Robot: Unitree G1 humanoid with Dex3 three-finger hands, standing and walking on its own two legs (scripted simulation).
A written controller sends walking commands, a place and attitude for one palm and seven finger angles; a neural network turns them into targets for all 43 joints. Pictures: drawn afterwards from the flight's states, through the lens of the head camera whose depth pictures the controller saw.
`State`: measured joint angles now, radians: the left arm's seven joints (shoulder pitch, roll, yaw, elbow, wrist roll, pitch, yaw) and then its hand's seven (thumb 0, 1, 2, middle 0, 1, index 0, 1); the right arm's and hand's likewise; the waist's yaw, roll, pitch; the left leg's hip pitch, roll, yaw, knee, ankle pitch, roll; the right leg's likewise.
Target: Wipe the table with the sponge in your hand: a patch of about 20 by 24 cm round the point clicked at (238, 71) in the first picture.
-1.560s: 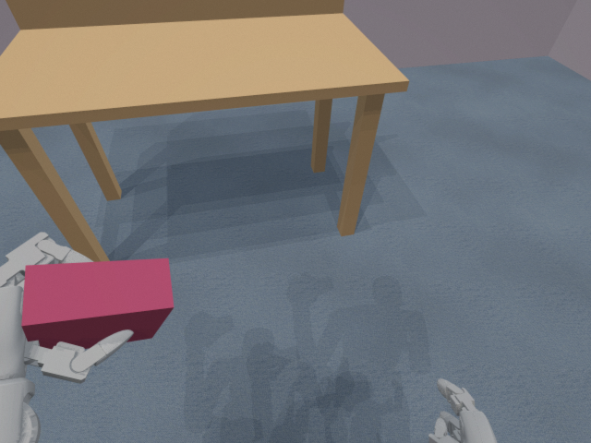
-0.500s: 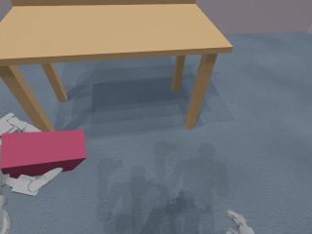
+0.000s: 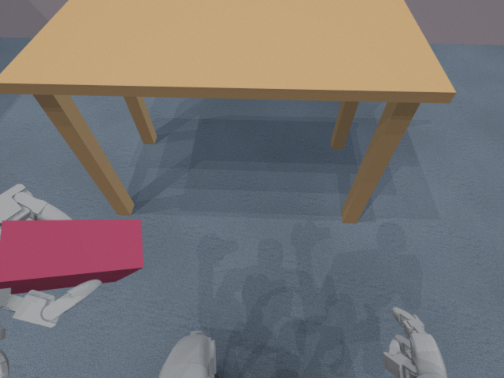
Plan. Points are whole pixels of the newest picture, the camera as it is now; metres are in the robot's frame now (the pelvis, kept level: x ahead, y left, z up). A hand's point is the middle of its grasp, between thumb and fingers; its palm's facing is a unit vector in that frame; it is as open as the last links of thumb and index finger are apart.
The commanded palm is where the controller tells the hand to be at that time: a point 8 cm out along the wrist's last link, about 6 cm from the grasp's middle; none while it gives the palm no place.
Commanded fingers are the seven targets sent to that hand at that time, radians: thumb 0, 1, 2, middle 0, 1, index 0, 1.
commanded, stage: walk to a spot facing it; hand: left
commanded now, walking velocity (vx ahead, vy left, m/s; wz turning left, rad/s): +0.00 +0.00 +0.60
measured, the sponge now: (90, 256) +0.23 +0.20 +0.15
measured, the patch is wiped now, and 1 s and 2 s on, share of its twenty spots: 0.00 0.00 0.00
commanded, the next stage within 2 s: turn to face it in 0.06 s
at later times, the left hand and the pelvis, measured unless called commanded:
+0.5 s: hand (47, 219) +0.25 +0.24 +0.19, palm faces +0.48 -0.78 -0.41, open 9.6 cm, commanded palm +0.21 +0.27 +0.18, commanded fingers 0.00 0.10 1.30 -1.20 -1.60 -1.20 -1.60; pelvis +0.05 -0.01 -0.01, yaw +1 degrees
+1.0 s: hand (144, 211) +0.28 +0.14 +0.17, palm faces +0.17 -0.89 -0.43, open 9.6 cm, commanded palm +0.24 +0.19 +0.18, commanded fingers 0.00 0.10 1.30 -1.20 -1.60 -1.20 -1.60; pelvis +0.01 -0.04 -0.01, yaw -15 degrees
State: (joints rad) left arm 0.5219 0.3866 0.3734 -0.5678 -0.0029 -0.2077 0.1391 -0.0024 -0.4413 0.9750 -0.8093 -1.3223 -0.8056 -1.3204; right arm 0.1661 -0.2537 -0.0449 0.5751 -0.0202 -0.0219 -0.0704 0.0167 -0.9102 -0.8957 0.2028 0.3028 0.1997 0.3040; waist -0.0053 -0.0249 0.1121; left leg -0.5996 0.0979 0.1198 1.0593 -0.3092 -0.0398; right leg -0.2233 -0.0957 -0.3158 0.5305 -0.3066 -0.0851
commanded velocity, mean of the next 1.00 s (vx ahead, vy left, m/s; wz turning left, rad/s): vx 0.00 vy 0.00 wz -0.38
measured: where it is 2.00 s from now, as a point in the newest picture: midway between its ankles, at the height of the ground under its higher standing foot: outside the picture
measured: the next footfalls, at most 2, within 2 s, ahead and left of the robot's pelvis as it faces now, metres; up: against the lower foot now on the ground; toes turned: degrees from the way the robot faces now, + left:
left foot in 0.20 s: +0.15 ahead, +0.13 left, +0.00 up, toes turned +13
right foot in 0.54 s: +0.10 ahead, -0.13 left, +0.00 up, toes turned -7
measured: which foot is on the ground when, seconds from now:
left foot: up 0.00-0.18, down 0.20-0.56, up 0.58-0.94, down 0.96-1.00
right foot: down 0.00-0.20, up 0.22-0.52, down 0.54-1.00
